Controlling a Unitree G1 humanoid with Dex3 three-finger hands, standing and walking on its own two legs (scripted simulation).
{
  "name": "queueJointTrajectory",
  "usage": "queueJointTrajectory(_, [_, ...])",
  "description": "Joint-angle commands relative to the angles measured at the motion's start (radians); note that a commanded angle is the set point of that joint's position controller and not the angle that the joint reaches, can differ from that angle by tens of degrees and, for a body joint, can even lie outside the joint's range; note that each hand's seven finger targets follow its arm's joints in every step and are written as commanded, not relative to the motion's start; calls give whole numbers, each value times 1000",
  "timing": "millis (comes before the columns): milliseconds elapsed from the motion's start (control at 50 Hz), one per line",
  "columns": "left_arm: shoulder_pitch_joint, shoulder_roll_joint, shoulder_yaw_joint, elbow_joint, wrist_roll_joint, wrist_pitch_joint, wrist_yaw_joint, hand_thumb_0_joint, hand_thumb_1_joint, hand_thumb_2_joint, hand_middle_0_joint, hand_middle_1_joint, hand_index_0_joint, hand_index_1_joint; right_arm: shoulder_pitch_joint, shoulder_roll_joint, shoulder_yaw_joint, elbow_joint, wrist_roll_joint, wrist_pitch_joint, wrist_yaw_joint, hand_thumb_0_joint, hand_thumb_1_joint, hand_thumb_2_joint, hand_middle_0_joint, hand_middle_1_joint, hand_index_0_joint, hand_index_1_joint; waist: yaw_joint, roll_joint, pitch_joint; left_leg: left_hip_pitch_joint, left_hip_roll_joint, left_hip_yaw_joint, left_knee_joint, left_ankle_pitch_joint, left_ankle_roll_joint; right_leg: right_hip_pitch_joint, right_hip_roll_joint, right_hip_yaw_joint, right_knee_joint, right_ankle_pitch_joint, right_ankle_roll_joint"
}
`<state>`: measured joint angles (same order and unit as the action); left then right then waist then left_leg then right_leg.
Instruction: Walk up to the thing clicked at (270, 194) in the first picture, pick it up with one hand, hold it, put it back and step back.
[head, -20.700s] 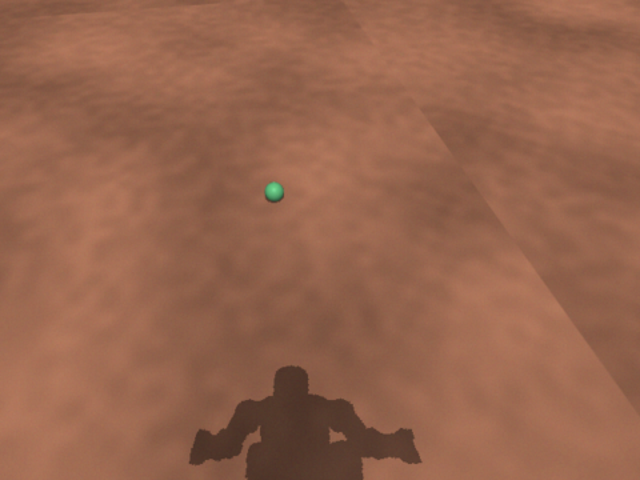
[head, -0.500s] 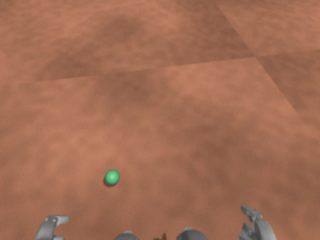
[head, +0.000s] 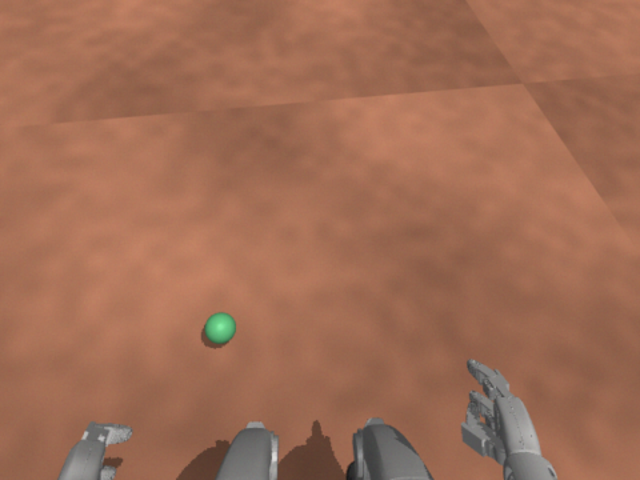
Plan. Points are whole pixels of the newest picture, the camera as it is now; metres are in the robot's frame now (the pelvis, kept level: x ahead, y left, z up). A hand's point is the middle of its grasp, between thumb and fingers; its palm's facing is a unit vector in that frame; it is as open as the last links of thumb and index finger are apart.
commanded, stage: rise first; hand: left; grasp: from above
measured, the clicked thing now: (220, 328) +0.50 +0.24 -0.64
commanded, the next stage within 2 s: none
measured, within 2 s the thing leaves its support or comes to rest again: neither
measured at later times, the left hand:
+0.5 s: hand (155, 402) +0.25 +0.28 -0.30, palm faces -0.42 -0.49 -0.77, open 13.9 cm
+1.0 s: hand (169, 357) +0.36 +0.31 -0.43, palm faces -0.47 -0.11 -0.88, open 13.9 cm
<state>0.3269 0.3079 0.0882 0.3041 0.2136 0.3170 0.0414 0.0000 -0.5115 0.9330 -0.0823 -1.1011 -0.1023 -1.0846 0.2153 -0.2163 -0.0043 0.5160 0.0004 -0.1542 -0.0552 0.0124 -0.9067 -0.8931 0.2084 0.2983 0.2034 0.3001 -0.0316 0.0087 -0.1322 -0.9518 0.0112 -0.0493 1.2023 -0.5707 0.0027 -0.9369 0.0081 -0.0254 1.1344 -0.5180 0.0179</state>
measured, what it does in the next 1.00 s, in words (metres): lowers itself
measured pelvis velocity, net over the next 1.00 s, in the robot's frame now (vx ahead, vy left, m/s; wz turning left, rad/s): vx -0.09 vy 0.00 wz -0.08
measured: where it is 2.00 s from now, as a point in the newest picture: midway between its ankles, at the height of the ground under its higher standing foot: outside the picture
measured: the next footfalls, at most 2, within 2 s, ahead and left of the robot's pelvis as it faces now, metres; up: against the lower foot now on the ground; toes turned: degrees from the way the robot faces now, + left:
none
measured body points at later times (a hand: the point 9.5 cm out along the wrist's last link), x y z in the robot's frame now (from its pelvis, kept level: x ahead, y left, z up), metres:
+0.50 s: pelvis -0.05 -0.02 -0.16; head +0.14 +0.00 +0.24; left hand +0.27 +0.30 -0.26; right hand +0.12 -0.29 -0.28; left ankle +0.00 +0.11 -0.64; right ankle +0.01 -0.14 -0.64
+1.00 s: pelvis -0.09 +0.00 -0.30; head +0.14 +0.04 +0.09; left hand +0.38 +0.31 -0.38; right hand -0.05 -0.29 -0.40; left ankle +0.00 +0.11 -0.64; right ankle +0.01 -0.14 -0.64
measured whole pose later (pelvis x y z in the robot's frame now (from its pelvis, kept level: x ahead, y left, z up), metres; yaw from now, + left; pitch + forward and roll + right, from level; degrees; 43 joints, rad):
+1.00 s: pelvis -0.09 +0.00 -0.30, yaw -5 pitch +34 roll -7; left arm -0.83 0.80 0.17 1.27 1.16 -0.33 0.21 0.00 -0.50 1.01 -0.08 -1.05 -0.08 -1.04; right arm 0.18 -0.29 0.00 0.74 -0.09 -0.05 0.10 0.01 -0.89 -0.89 0.21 0.30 0.20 0.30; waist -0.17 0.00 -0.08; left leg -2.16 -0.02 -0.11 2.25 -0.69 0.00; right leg -2.12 0.00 -0.07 2.15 -0.62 0.03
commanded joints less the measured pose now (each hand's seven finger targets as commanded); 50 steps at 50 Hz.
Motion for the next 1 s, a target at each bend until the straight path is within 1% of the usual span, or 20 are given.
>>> queueJointTrajectory(0, [-15, 171, 67, -141, 32, -38, 17, 0, -523, 934, -62, -1101, -80, -1081, -2, -160, -67, -138, 7, -55, -17, 0, -885, -894, 201, 300, 200, 300, -15, 88, -233, 141, 0, -10, -158, 327, -4, 85, 13, -15, -79, 225, -47])
queueJointTrajectory(100, [-172, 195, 52, 1, 111, -118, 20, 0, -523, 932, -52, -1113, -72, -1091, -7, -177, -69, -106, 7, -80, -3, 0, -878, -893, 200, 300, 200, 300, -35, 61, -207, -10, -8, -6, -52, 200, 4, -68, 11, -9, 26, 133, -49])
queueJointTrajectory(160, [-283, 232, 63, 82, 183, -195, 27, 0, -527, 944, -57, -1116, -76, -1096, -27, -195, -73, -74, 6, -104, 16, 0, -882, -894, 200, 300, 200, 300, -22, 91, -254, -84, -14, -9, 29, 170, -3, -184, 8, 0, 138, 102, -53])
queueJointTrajectory(200, [-348, 268, 76, 132, 239, -247, 39, 0, -502, 946, -50, -1113, -71, -1091, -30, -204, -79, -48, 9, -113, 24, 0, -867, -890, 200, 300, 200, 300, -17, 90, -326, -132, -20, 4, 101, 192, -3, -225, 5, 7, 202, 127, -54])
queueJointTrajectory(240, [-408, 282, 66, 163, 284, -288, 48, 0, -509, 947, -63, -1117, -82, -1098, -32, -212, -83, -31, 11, -119, 35, 0, -878, -894, 200, 300, 200, 300, -18, 93, -397, -180, -26, 10, 170, 212, 1, -269, 5, 12, 264, 152, -55])
queueJointTrajectory(300, [-495, 370, 111, 232, 341, -326, 63, 0, -523, 956, -74, -1117, -90, -1101, -37, -231, -92, 3, 10, -119, 46, 0, -896, -899, 200, 300, 200, 300, 1, 93, -450, -277, -33, 19, 254, 190, 6, -330, 5, 19, 334, 144, -56])
queueJointTrajectory(380, [-626, 427, 121, 293, 422, -370, 70, 0, -564, 988, -74, -1125, -83, -1117, -24, -243, -105, 33, 10, -105, 66, 0, -911, -904, 200, 300, 200, 300, 10, 89, -553, -368, -36, 27, 353, 190, 12, -403, 8, 15, 417, 140, -55])
queueJointTrajectory(440, [-756, 472, 118, 359, 483, -406, 67, 0, -558, 985, -75, -1134, -86, -1124, 2, -247, -109, 71, 3, -85, 80, 0, -911, -905, 200, 300, 200, 300, 1, 70, -624, -441, -37, 43, 457, 233, 22, -411, 7, 17, 476, 193, -49])
queueJointTrajectory(460, [-807, 505, 127, 390, 508, -420, 67, 0, -559, 989, -72, -1127, -83, -1118, 11, -251, -113, 75, 1, -78, 85, 0, -910, -905, 200, 300, 200, 300, -11, 44, -636, -498, -39, 48, 488, 201, 28, -416, 6, 21, 484, 181, -45])
queueJointTrajectory(480, [-837, 500, 117, 440, 531, -434, 65, 0, -565, 994, -74, -1123, -83, -1115, 19, -247, -112, 85, -2, -71, 89, 0, -912, -905, 200, 300, 200, 300, -20, 30, -617, -551, -40, 48, 505, 165, 29, -434, 7, 16, 501, 156, -43])
queueJointTrajectory(500, [-884, 538, 131, 469, 557, -450, 69, 0, -538, 985, -67, -1123, -79, -1113, 29, -249, -113, 97, -5, -65, 92, 0, -892, -900, 200, 300, 200, 300, -12, 19, -620, -589, -40, 58, 535, 150, 32, -428, 6, 20, 509, 150, -38])
queueJointTrajectory(520, [-961, 584, 141, 470, 581, -469, 73, 0, -540, 991, -66, -1124, -77, -1114, 37, -253, -112, 100, -8, -58, 95, 0, -893, -900, 200, 300, 200, 300, -18, 25, -641, -614, -40, 59, 552, 122, 33, -440, 6, 19, 522, 122, -39])
queueJointTrajectory(580, [-1079, 630, 143, 539, 647, -515, 82, 0, -507, 992, -47, -1131, -65, -1115, 57, -266, -109, 118, -19, -36, 105, 0, -866, -894, 200, 300, 200, 300, -27, 62, -676, -615, -37, 52, 595, 111, 29, -521, 7, -2, 579, 83, -43])
queueJointTrajectory(660, [-1193, 691, 148, 660, 723, -566, 96, 0, -509, 1005, -42, -1113, -58, -1098, 75, -268, -97, 137, -31, -6, 112, 0, -868, -894, 200, 300, 200, 300, -52, 57, -637, -716, -40, 49, 651, 27, 36, -604, 11, -20, 622, -7, -40])
queueJointTrajectory(700, [-1228, 728, 151, 691, 757, -589, 104, 0, -510, 1006, -47, -1100, -61, -1087, 74, -270, -92, 141, -38, 9, 116, 0, -871, -895, 200, 300, 200, 300, -53, 62, -641, -741, -43, 51, 676, -8, 40, -626, 14, -24, 637, -49, -39])
queueJointTrajectory(780, [-1333, 759, 140, 724, 823, -629, 127, 0, -513, 1006, -49, -1072, -62, -1059, 93, -277, -83, 154, -54, 40, 124, 0, -878, -896, 200, 300, 200, 300, -81, 137, -639, -725, -40, 30, 702, -24, 33, -729, 14, -53, 703, -63, -45])
queueJointTrajectory(840, [-1363, 799, 154, 774, 872, -650, 157, 0, -513, 1002, -53, -1048, -64, -1036, 106, -287, -75, 167, -67, 66, 132, 0, -883, -897, 200, 300, 200, 300, -83, 189, -620, -710, -37, 5, 714, -16, 26, -810, 13, -75, 754, -59, -51])
queueJointTrajectory(880, [-1409, 820, 150, 800, 916, -660, 181, 0, -528, 1018, -57, -1018, -58, -1016, 108, -293, -71, 170, -74, 83, 138, 0, -883, -898, 200, 299, 200, 299, -102, 210, -599, -730, -38, -6, 723, -39, 26, -862, 13, -85, 781, -74, -54])
queueJointTrajectory(900, [-1416, 830, 158, 809, 931, -661, 197, 0, -524, 1010, -62, -1010, -66, -1006, 108, -295, -67, 176, -77, 92, 140, 0, -891, -900, 200, 300, 200, 299, -96, 220, -596, -713, -38, -11, 732, -22, 22, -885, 11, -88, 796, -61, -56])
queueJointTrajectory(980, [-1503, 819, 116, 836, 990, -662, 236, 0, -512, 997, -75, -984, -77, -981, 119, -307, -61, 189, -95, 117, 148, 0, -896, -901, 200, 300, 200, 300, -132, 284, -593, -672, -32, -33, 755, 6, 13, -975, 6, -99, 841, -36, -58])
